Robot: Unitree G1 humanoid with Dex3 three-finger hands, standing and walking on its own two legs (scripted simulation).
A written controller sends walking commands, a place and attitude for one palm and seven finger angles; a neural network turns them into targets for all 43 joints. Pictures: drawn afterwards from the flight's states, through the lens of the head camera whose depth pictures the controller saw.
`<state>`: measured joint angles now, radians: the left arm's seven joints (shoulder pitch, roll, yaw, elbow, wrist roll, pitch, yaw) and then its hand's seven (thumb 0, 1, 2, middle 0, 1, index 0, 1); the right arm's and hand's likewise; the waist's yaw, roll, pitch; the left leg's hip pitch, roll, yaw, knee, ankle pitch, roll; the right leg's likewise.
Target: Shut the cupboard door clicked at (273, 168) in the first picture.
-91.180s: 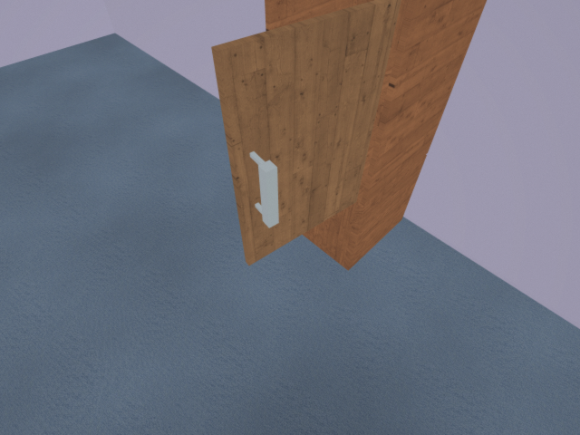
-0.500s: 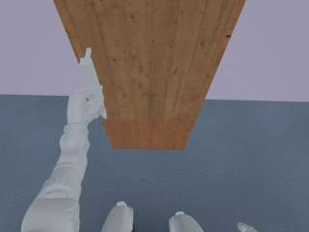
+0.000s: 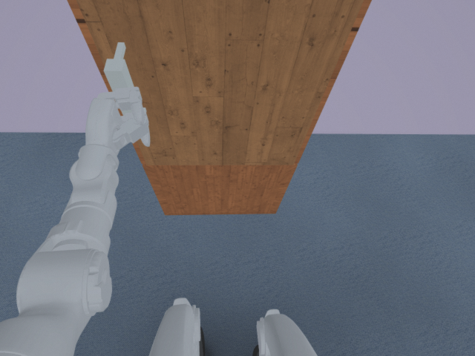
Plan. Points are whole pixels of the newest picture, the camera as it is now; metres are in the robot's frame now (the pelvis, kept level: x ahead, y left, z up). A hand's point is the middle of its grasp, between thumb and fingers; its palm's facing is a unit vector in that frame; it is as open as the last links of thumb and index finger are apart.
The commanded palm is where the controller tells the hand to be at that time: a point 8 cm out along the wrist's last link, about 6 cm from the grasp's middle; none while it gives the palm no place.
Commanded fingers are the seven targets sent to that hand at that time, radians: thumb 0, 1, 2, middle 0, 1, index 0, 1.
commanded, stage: push the door shut along its arc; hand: left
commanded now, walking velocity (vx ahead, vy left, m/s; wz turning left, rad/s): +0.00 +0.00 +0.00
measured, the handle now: (131, 94) +0.56 +0.17 +0.06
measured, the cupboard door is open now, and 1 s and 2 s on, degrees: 0 0 0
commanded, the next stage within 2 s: pull the fist back off the door in 0.34 s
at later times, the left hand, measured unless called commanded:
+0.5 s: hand (143, 123) +0.48 +0.14 +0.07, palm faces -0.11 -0.99 -0.02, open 3.2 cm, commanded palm +0.52 +0.15 +0.07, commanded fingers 0.00 0.90 0.90 -1.30 -1.50 -1.30 -1.50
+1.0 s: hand (174, 123) +0.48 +0.09 +0.07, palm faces +0.05 -1.00 -0.04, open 3.1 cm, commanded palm +0.45 +0.14 +0.07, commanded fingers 0.00 0.90 0.90 -1.30 -1.50 -1.30 -1.50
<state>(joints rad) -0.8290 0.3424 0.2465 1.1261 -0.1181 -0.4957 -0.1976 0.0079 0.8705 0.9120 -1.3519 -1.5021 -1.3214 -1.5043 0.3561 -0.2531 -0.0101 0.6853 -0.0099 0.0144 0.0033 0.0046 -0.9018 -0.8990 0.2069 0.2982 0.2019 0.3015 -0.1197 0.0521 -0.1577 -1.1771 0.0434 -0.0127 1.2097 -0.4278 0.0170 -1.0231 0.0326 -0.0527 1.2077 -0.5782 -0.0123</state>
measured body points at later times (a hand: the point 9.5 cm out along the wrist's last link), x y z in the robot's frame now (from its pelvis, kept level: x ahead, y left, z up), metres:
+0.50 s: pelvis -0.05 +0.01 -0.03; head +0.08 +0.06 +0.40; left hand +0.48 +0.20 +0.07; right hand -0.02 -0.26 -0.12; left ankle +0.07 +0.11 -0.63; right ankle +0.00 -0.12 -0.63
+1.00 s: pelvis -0.05 +0.01 -0.02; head +0.07 +0.01 +0.42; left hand +0.48 +0.15 +0.07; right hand -0.08 -0.25 -0.13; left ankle +0.07 +0.10 -0.63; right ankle +0.00 -0.12 -0.63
